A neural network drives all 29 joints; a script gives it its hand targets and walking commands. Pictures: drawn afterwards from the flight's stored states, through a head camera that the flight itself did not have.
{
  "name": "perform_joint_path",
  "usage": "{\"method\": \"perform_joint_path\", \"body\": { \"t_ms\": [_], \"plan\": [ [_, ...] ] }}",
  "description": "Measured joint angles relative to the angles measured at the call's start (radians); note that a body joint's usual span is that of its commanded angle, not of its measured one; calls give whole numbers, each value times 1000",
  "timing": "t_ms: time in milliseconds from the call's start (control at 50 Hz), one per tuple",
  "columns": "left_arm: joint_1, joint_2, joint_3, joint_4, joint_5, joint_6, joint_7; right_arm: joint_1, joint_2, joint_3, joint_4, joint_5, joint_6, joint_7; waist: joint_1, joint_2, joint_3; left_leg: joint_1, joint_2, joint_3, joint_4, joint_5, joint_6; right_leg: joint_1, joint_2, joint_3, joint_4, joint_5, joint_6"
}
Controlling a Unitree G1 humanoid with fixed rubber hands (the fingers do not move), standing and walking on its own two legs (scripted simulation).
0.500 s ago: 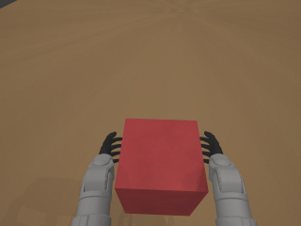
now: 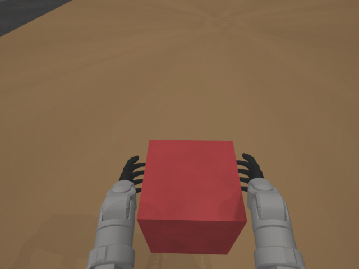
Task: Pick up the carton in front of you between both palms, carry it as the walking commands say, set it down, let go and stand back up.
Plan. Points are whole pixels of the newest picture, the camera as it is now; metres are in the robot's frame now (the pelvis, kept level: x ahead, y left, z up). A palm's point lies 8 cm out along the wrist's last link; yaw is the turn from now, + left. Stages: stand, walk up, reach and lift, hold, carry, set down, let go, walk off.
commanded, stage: hold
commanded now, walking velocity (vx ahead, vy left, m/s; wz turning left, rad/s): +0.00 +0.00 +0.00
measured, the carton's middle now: (189, 199) +0.30 +0.00 -0.04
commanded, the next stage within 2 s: set down in 0.12 s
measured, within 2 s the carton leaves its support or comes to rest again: neither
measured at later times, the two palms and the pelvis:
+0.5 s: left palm (139, 180) +0.34 +0.14 -0.01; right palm (252, 181) +0.33 -0.16 -0.01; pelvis +0.00 +0.00 -0.01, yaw -1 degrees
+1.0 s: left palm (149, 201) +0.38 +0.14 -0.20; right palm (237, 205) +0.37 -0.15 -0.20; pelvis -0.03 +0.04 -0.14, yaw +0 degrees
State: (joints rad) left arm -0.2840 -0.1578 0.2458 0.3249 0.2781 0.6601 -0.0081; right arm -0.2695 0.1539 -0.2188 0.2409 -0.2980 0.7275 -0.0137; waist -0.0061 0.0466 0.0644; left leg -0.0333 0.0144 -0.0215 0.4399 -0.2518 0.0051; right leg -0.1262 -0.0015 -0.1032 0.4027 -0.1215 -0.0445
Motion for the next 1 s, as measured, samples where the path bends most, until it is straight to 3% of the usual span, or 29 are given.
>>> {"method": "perform_joint_path", "body": {
  "t_ms": [280, 420, 520, 620, 740, 860, 1000],
  "plan": [
    [-62, -18, 75, 65, 53, -17, -21, -69, 19, -63, 80, -27, -21, 6, 1, 6, -3, 4, -1, -39, 7, -18, 4, 8, 18, -3, 0, -13, -12],
    [-174, -57, 224, 185, 145, -128, -35, -191, 53, -228, 209, -100, -132, 32, -15, 15, 24, -106, -8, -42, 113, -62, 2, -98, 17, 5, 90, -47, -9],
    [-232, -65, 271, 235, 182, -247, -31, -243, 44, -270, 261, -131, -254, 49, -25, 13, 44, -288, -17, -26, 220, -90, -4, -285, 8, 22, 191, -67, -1],
    [-249, -48, 233, 249, 126, -392, 4, -253, 14, -243, 279, -89, -414, 39, -23, 2, 56, -540, -31, 4, 336, -111, -4, -546, -5, 53, 306, -75, 11],
    [-254, -4, 131, 247, -25, -520, 67, -263, -40, -178, 289, 16, -557, 12, -31, 1, 7, -884, -55, 25, 509, -144, 12, -891, -18, 97, 472, -101, 38],
    [-289, 24, 61, 245, -124, -544, 120, -302, -95, -143, 296, 97, -582, 4, -31, -1, -102, -1147, -81, 25, 682, -189, 19, -1151, -17, 142, 646, -150, 70],
    [-404, 38, 123, 310, -107, -488, 117, -421, -92, -227, 366, 60, -530, 17, -44, 4, -190, -1336, -91, 24, 848, -241, 21, -1339, -20, 143, 807, -198, 72]
  ]
}}
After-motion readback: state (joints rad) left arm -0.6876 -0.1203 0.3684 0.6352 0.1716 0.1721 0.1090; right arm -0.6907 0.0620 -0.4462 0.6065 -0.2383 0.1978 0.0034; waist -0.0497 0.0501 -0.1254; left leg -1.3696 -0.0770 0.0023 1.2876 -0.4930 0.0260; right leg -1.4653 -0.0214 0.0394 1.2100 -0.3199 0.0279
